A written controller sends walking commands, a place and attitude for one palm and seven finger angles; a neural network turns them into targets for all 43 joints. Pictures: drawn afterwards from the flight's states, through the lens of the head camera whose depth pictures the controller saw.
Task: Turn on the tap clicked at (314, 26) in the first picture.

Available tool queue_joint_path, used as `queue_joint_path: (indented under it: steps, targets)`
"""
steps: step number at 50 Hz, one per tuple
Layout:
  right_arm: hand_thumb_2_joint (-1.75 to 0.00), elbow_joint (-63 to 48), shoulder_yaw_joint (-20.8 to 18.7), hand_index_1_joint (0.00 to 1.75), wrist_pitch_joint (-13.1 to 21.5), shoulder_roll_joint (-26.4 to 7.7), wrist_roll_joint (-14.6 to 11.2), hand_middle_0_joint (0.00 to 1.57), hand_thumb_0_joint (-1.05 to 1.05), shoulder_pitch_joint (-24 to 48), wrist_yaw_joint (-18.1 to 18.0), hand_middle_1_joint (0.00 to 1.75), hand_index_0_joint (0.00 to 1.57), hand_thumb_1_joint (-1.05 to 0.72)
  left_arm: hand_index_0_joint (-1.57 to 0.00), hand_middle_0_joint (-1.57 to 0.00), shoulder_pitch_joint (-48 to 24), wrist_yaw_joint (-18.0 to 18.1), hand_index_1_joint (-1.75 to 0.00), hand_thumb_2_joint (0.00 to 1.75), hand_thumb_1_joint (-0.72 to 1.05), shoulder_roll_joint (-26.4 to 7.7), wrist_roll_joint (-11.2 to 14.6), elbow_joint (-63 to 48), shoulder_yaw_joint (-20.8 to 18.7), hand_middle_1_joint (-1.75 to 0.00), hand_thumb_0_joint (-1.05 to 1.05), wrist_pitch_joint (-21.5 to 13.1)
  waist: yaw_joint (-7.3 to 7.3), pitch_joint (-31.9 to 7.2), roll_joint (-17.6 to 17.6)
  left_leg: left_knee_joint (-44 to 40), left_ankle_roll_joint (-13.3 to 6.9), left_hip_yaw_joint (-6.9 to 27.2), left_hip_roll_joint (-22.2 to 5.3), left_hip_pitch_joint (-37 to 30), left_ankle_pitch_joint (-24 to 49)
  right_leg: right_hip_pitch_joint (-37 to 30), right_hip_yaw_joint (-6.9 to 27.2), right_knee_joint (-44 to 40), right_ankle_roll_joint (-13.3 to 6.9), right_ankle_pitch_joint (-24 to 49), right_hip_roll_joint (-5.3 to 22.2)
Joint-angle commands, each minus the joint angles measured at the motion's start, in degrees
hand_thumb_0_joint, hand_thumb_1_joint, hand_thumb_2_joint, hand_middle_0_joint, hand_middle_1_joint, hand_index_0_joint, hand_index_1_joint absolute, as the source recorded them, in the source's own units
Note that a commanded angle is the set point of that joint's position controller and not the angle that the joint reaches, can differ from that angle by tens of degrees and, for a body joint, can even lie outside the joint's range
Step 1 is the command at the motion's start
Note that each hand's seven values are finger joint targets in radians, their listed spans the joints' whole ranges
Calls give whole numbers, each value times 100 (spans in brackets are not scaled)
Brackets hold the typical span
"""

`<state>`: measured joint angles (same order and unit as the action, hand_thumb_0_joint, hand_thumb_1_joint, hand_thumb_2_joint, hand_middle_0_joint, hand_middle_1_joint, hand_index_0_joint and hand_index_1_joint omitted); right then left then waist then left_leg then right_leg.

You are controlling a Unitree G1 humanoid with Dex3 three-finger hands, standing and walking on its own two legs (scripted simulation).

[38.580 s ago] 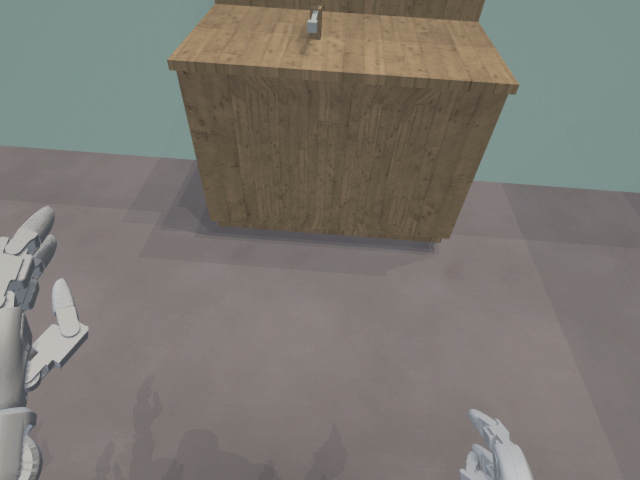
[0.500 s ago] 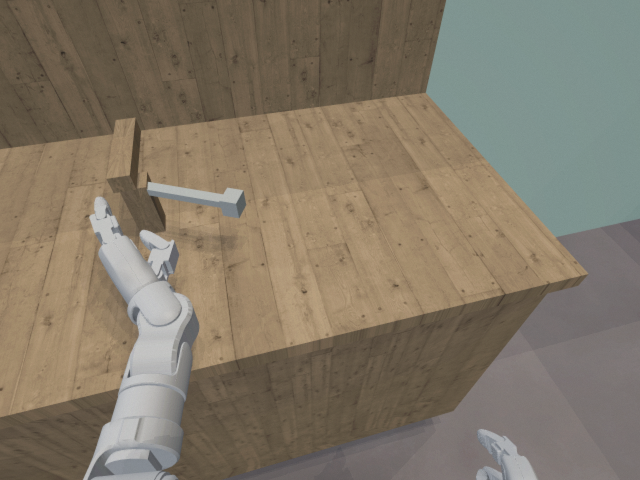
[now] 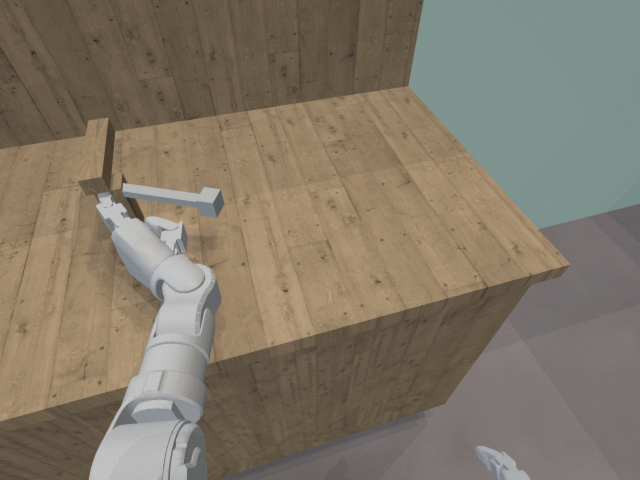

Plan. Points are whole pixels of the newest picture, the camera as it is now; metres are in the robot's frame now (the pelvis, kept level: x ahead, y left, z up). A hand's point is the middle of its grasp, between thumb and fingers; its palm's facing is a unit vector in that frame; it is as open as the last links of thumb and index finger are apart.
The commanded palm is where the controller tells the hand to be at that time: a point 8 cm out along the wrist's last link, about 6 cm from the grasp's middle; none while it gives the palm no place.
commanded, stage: push the lever round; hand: left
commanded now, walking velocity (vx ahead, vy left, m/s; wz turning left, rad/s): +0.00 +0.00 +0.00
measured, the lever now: (210, 202) +0.45 +0.16 +0.11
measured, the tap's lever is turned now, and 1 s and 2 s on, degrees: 62 66 67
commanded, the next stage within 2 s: none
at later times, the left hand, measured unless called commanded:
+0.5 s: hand (194, 219) +0.43 +0.19 +0.09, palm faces +0.82 -0.56 -0.11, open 8.2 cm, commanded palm +0.39 +0.19 +0.09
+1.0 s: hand (202, 213) +0.45 +0.18 +0.09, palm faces +0.86 -0.50 -0.11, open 8.4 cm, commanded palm +0.42 +0.19 +0.09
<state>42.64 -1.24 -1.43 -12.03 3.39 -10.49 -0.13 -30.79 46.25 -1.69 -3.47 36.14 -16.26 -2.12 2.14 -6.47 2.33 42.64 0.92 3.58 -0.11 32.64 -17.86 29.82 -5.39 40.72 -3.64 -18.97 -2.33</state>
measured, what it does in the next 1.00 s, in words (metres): stands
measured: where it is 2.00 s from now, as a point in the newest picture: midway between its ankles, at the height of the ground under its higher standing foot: outside the picture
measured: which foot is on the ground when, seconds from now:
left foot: down 0.00-1.00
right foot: down 0.00-1.00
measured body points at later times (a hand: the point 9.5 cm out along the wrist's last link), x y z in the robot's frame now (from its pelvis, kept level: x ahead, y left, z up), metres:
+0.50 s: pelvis +0.00 -0.01 -0.01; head +0.03 -0.01 +0.44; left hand +0.39 +0.21 +0.10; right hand +0.11 -0.25 -0.14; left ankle +0.04 +0.13 -0.71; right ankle +0.02 -0.08 -0.71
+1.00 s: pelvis -0.02 -0.02 -0.02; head +0.03 -0.03 +0.43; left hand +0.40 +0.20 +0.10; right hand +0.06 -0.27 -0.15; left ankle +0.04 +0.13 -0.71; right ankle +0.02 -0.08 -0.71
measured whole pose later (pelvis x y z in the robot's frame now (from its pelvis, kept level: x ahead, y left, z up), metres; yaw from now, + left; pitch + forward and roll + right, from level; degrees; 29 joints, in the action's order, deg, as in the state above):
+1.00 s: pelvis -0.02 -0.02 -0.02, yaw +1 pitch +13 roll +0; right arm 45.7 -1.8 1.2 -12.1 5.3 -13.7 0.8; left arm -49.8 57.6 -5.8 -9.1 57.6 -26.0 -6.4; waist 6.0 -7.7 1.8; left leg 47.7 1.4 5.0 -0.7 42.5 -18.1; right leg 40.0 -7.1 46.8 -5.5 -19.9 -2.9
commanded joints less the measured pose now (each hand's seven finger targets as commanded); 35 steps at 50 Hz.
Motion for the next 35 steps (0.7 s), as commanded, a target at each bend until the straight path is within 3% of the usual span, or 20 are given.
queue_joint_path:
  steps: [1, 3, 5, 6, 7, 10, 11, 12, 15, 16, 18, 21, 24, 26, 28, 31, 33, 35]
  targets:
    - [-90, -682, -273, 30, 172, -774, 1, 20, 0, 344, -57, 30, 20, -90, -15, -15, -2148, 143, -15, 90, 90, -1019, -228, -1045, -182, -15, 0, -274, -29, -1681, -472, -353, -213, -93, 60, -657, 987, -912, 360, -816, 222, 1232, 249]
    - [-90, -698, -259, 30, 197, -727, -7, 20, 0, 379, -39, 30, 20, -90, -15, -15, -2548, 150, -15, 90, 90, -720, -254, -1174, 164, -15, 0, -317, 82, -1682, -390, -331, -220, -123, 62, -694, 910, -819, 370, -811, 237, 1146, 269]
    - [-90, -648, -266, 30, 224, -731, 2, 20, 0, 369, -28, 30, 20, -90, -15, -15, -2725, 201, -15, 90, 90, -721, -312, -1103, 190, -15, 0, -358, 120, -1688, -360, -314, -225, -110, 58, -694, 850, -725, 374, -815, 229, 1033, 263]
    - [-90, -596, -277, 30, 237, -737, 8, 20, 0, 374, -31, 30, 20, -90, -15, -15, -2726, 239, -15, 90, 90, -825, -342, -1052, 57, -15, 0, -359, 75, -1650, -168, -340, -212, -78, 60, -699, 785, -629, 358, -800, 205, 903, 242]
    - [-90, -580, -263, 30, 254, -720, 14, 20, 0, 356, -13, 30, 20, -90, -15, -15, -2989, 264, -15, 90, 90, -670, -364, -1061, 241, -15, 0, -391, 170, -1641, -134, -323, -212, -89, 61, -741, 753, -549, 348, -778, 215, 867, 252]
    - [-90, -518, -281, 30, 278, -720, 40, 20, 0, 303, 7, 30, 20, -90, -15, -15, -3114, 354, -15, 90, 90, -719, -373, -771, 124, -15, 0, -399, 191, -1755, -265, -238, -221, -106, 69, -642, 733, -544, 367, -756, 230, 877, 261]
    - [-90, -480, -296, 30, 277, -739, 58, 20, 0, 263, 3, 30, 20, -90, -15, -15, -3132, 401, -15, 90, 90, -843, -406, -759, -43, -15, 0, -395, 121, -1871, -248, -269, -202, -69, 77, -655, 796, -588, 334, -703, 211, 931, 238]
    - [-90, -516, -292, 30, 278, -713, 55, 20, 0, 259, 36, 30, 20, -90, -15, -15, -3179, 410, -15, 90, 90, -655, -398, -746, 122, -15, 0, -384, 162, -1908, -212, -249, -202, -88, 82, -689, 872, -584, 324, -674, 219, 1016, 244]
    - [-90, -472, -304, 30, 258, -713, 98, 20, 0, 198, 77, 30, 20, -90, -15, -15, -3344, 516, -15, 90, 90, -677, -484, -537, 68, -15, 0, -326, 204, -1938, -309, -174, -204, -115, 71, -626, 954, -552, 312, -638, 227, 1133, 254]
    - [-90, -437, -328, 30, 246, -739, 101, 20, 0, 185, 72, 30, 20, -90, -15, -15, -3267, 556, -15, 90, 90, -857, -519, -492, -150, -15, 0, -303, 143, -1986, -293, -196, -191, -87, 59, -624, 993, -563, 296, -614, 209, 1134, 245]
    - [-90, -442, -307, 30, 244, -694, 107, 20, 0, 178, 118, 30, 20, -90, -15, -15, -3564, 575, -15, 90, 90, -550, -578, -430, 165, -15, 0, -281, 237, -1901, -219, -171, -186, -91, 56, -640, 982, -415, 275, -581, 209, 1097, 248]
    - [-90, -382, -325, 30, 257, -730, 138, 20, 0, 118, 114, 30, 20, -90, -15, -15, -3614, 638, -15, 90, 90, -782, -627, -216, -90, -15, 0, -289, 231, -1890, -293, -142, -206, -84, 68, -505, 796, -334, 304, -596, 222, 923, 230]
    - [-90, -376, -313, 30, 286, -703, 148, 20, 0, 72, 125, 30, 20, -90, -15, -15, -4070, 653, -15, 90, 90, -692, -673, -182, 58, -15, 0, -389, 349, -1958, -319, -84, -223, -108, 70, -473, 699, -256, 338, -567, 246, 854, 241]
    - [-90, -336, -336, 30, 291, -729, 157, 20, 0, 7, 111, 30, 20, -90, -15, -15, -4046, 683, -15, 90, 90, -983, -718, -112, -217, -15, 0, -431, 291, -2050, -269, -77, -214, -84, 68, -403, 673, -292, 348, -532, 238, 838, 241]
    - [-90, -339, -312, 30, 299, -688, 156, 20, 0, 5, 134, 30, 20, -90, -15, -15, -4256, 669, -15, 90, 90, -745, -764, 6, 51, -15, 0, -446, 402, -1944, -222, -58, -213, -95, 64, -365, 607, -163, 337, -510, 244, 765, 247]
    - [-90, -282, -332, 30, 326, -730, 186, 20, 0, -79, 123, 30, 20, -90, -15, -15, -4397, 719, -15, 90, 90, -996, -813, 170, -176, -15, 0, -495, 398, -2018, -250, -22, -223, -79, 76, -251, 477, -108, 360, -490, 250, 646, 231]
    - [-90, -280, -313, 30, 354, -695, 181, 20, 0, -100, 137, 30, 20, -90, -15, -15, -4731, 716, -15, 90, 90, -838, -836, 199, 28, -15, 0, -555, 498, -2018, -195, 12, -237, -100, 77, -258, 403, -24, 379, -480, 262, 587, 239]
    - [-90, -274, -322, 30, 376, -706, 199, 20, 0, -173, 136, 30, 20, -90, -15, -15, -4740, 743, -15, 90, 90, -1011, -855, 271, -115, -15, 0, -596, 490, -2163, -293, 75, -257, -127, 91, -176, 405, -111, 415, -479, 279, 633, 242]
